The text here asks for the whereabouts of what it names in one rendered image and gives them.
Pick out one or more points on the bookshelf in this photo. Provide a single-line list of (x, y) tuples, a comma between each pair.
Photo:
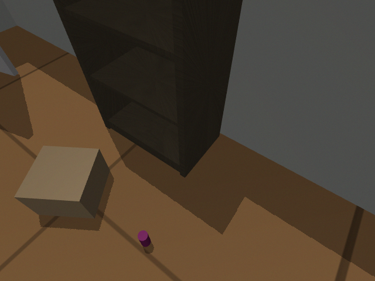
[(158, 69)]

